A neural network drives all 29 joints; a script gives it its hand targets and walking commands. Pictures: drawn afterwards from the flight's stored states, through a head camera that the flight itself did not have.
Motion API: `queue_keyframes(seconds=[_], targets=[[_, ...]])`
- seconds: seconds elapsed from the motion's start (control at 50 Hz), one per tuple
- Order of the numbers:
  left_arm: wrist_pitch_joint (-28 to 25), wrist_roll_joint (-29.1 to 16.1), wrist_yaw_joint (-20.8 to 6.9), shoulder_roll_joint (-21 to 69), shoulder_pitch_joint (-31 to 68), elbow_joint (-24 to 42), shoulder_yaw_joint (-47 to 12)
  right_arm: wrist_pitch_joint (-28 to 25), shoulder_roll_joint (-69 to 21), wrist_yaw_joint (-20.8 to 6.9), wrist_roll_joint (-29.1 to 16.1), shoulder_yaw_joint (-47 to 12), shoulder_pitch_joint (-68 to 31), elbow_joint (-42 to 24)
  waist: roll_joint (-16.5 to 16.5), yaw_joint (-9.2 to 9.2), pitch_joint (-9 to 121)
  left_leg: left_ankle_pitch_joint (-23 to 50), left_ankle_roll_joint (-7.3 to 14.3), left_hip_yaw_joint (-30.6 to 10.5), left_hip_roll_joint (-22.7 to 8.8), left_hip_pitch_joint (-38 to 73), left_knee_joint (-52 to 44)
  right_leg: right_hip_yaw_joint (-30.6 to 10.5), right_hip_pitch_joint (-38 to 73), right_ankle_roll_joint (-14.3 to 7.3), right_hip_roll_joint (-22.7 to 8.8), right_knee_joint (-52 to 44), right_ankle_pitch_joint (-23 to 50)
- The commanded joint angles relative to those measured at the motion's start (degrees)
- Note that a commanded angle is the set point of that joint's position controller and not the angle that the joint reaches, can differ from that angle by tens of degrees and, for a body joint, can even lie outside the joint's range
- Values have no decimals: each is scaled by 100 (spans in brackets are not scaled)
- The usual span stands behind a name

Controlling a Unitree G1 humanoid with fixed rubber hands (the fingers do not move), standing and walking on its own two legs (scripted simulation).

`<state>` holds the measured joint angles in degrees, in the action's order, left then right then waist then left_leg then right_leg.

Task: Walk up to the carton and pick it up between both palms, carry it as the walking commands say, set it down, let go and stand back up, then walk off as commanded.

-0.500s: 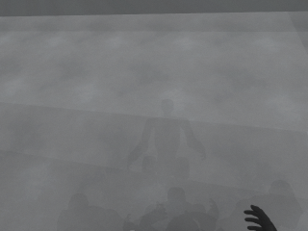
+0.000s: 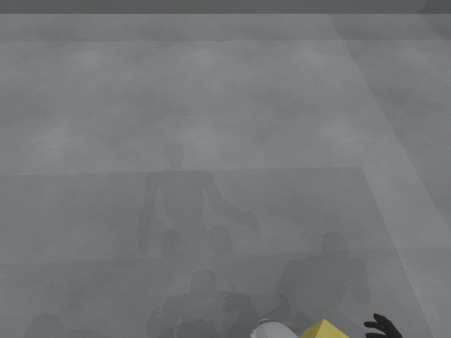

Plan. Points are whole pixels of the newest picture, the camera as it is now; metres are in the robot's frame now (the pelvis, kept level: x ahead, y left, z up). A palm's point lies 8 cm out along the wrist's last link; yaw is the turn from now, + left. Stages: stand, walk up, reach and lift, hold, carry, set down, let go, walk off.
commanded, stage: walk off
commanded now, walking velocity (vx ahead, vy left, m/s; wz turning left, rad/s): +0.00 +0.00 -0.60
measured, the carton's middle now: out of the picture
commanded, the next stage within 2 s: stand in 1.48 s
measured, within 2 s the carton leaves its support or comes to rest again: rests again in 1.08 s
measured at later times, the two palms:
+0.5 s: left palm out of the picture +0.15 +0.19 -0.13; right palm out of the picture +0.09 -0.34 -0.14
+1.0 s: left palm (144, 287) +0.25 +0.19 -0.14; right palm out of the picture -0.01 -0.28 -0.09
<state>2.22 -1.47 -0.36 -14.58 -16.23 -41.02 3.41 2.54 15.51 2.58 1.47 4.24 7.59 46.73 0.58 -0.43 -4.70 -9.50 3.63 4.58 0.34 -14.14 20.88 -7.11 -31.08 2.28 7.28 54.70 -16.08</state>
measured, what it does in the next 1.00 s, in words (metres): steps on the spot, turning right: right foot, then left foot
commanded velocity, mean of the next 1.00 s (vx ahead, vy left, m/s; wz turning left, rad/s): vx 0.00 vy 0.00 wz -0.60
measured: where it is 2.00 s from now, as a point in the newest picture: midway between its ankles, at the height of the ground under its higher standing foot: outside the picture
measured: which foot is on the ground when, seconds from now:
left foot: down 0.00-0.40, up 0.42-0.82, down 0.84-1.00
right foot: up 0.00-0.38, down 0.40-0.84, up 0.86-1.00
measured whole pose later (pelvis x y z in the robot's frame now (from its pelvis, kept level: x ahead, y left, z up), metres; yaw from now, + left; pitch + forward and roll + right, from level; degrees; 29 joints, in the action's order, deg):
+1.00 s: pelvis +0.05 +0.01 +0.00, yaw -33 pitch +1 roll -4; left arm 2.6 -1.5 -0.3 -14.5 -15.7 -43.6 3.6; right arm 3.2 15.4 1.8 0.8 4.2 8.4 46.9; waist 0.1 -0.5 -4.6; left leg -11.1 4.8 10.4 -3.0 -15.0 24.3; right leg -7.0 -31.4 2.4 3.5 60.3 -18.8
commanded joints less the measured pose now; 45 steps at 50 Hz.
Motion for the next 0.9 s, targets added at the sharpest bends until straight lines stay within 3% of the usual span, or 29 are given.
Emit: queue_keyframes(seconds=[0.0,0.02,0.08,0.12,0.18,0.22,0.26,0.28,0.32,0.34,0.36,0.38,0.4,0.42,0.44,0.48,0.52,0.54,0.58,0.62,0.64,0.72,0.76,0.78,0.8,0.82,0.84,0.86,0.88], targets=[[98,328,-64,-729,-879,-192,314,-173,490,-28,-99,-6,-605,-619,-221,337,950,893,215,-16,-1553,1463,-495,421,-917,418,-621,1746,-129],[138,301,-83,-717,-799,-174,288,-120,582,-46,-77,33,-449,-584,-415,318,846,835,200,77,-1579,1617,-504,501,-1084,431,-668,1609,-98],[164,256,-82,-589,-597,-136,249,-66,714,-99,-84,122,-293,-478,-427,220,728,753,140,225,-1631,1745,-389,611,-996,614,-946,869,-79],[141,249,-84,-588,-391,-55,234,-95,672,-106,-86,109,-216,-424,-550,100,900,1480,116,427,-1551,2053,-88,717,-857,599,-996,342,26],[118,256,-89,-432,-177,18,147,-78,715,-145,-84,134,-130,-329,-728,-37,1005,1761,248,587,-1672,2162,161,977,-560,544,-1121,-323,-124],[121,236,-90,-381,-93,54,98,-95,741,-218,-71,164,-131,-330,-660,-74,952,1759,307,591,-1835,2053,370,1054,-398,425,-1208,-819,-288],[91,270,-93,-406,-188,99,98,-125,721,-254,-44,167,-323,-381,-627,70,991,1786,304,555,-2026,1599,493,1131,44,263,-1289,-1004,-279],[75,277,-97,-463,-373,56,115,-123,751,-291,-57,191,-385,-341,-804,161,922,1778,276,579,-2034,1429,618,1219,185,193,-1280,-1114,-272],[32,289,-19,-455,-912,-78,120,-100,717,-305,-38,204,-680,-397,-834,489,1011,1516,139,636,-2008,1270,930,1249,673,-23,-1246,-1479,-162],[-9,307,6,-478,-1177,-209,136,-75,666,-341,-63,202,-762,-407,-471,624,984,1329,25,839,-1864,1010,1425,1350,1137,-116,-1134,-1991,271],[-86,340,28,-712,-1380,-286,234,-22,647,-362,-1,220,-732,-441,225,809,1000,634,-226,878,-1620,487,2422,696,1661,-271,-1148,-2719,743],[-167,400,77,-1167,-1307,-280,314,21,398,-428,36,166,-548,-560,1797,593,711,-2141,-520,881,-775,-791,3462,-1230,1959,-473,-2056,-3003,2971],[-152,286,45,-1385,-1335,-304,358,146,350,-422,54,125,-764,-838,2322,521,456,-3395,-705,23,-1,-1667,4194,-2962,1892,-1053,-2414,-3427,3722],[-147,338,95,-1505,-1101,-231,426,126,382,-377,45,74,-724,-881,1877,448,534,-3131,-727,-470,-44,-1763,4550,-3484,1732,-1481,-2674,-3888,2437],[-150,348,146,-1478,-677,-108,451,76,449,-361,6,46,-764,-774,1099,333,367,-2668,-765,-535,-150,-1880,4680,-3299,1696,-1416,-2434,-4002,1435],[-148,298,233,-1223,-283,-60,366,31,365,-303,-37,35,-829,-658,717,139,438,-1872,-705,-741,-380,-1860,4267,-2419,1796,-1120,-1989,-3961,901],[-117,247,256,-1082,-205,-89,362,21,384,-286,-34,30,-713,-567,767,117,689,-1525,-767,-624,-328,-1605,3813,-1932,2117,-932,-1652,-3739,1330],[-131,255,259,-1061,-256,-121,389,0,333,-257,-34,12,-739,-547,887,129,855,-1420,-735,-549,-242,-1588,3592,-1933,2416,-943,-1673,-3729,1647],[-149,263,184,-1004,-595,-216,389,16,335,-235,-61,-3,-826,-533,786,304,942,-1490,-696,-576,-123,-1526,3176,-2025,2671,-964,-1687,-3747,1741],[-128,277,184,-1094,-617,-245,422,20,309,-212,-96,-4,-884,-549,965,323,999,-1676,-683,-525,-14,-1512,2754,-2078,2822,-1055,-1668,-3747,1995],[-122,295,193,-1075,-687,-289,424,12,392,-221,-96,12,-963,-561,1086,438,1106,-1716,-691,-555,5,-1406,2558,-2144,2926,-1071,-1647,-3761,1873],[-81,399,128,-1222,-462,-273,482,-54,446,-157,-174,37,-729,-447,1242,339,1076,-1712,-577,-679,145,-562,1703,-2537,2228,-1098,-1646,-3795,1812],[-74,373,108,-1111,-17,-96,448,-56,436,-137,-258,37,-276,-322,1199,97,1214,-1216,-508,-691,44,552,808,-2261,1325,-801,-1394,-3797,1067],[-82,350,109,-1151,248,-12,436,-62,524,-110,-256,94,335,-109,1160,-180,1214,-433,-460,-540,-120,1513,79,-2016,573,-499,-1160,-3738,245],[-104,301,88,-828,295,34,359,-73,866,-60,-207,189,694,35,514,-339,1243,-514,-319,-910,-720,2249,-660,-1445,-197,-172,-634,-3173,-691],[-91,257,123,-345,88,141,263,-68,1494,-6,-102,347,873,-8,-1206,-423,1498,-2057,102,-2325,-2483,2624,-1206,-244,-1102,50,7,-1441,-1199],[-63,385,145,-522,128,111,289,-32,1590,19,-35,345,160,-217,-925,-231,938,-2112,391,-1987,-3387,1511,-1473,116,-1310,167,-539,-77,-1260],[-22,416,71,-698,-82,-89,294,-28,1267,49,21,278,-402,-407,-392,79,741,-1863,168,-1503,-3002,908,-1496,132,-888,113,-727,521,-952],[10,388,4,-714,-338,-199,299,-61,910,20,-36,194,-624,-561,-104,321,597,-1668,-224,-1111,-2613,541,-1374,105,-657,93,-787,737,-603]])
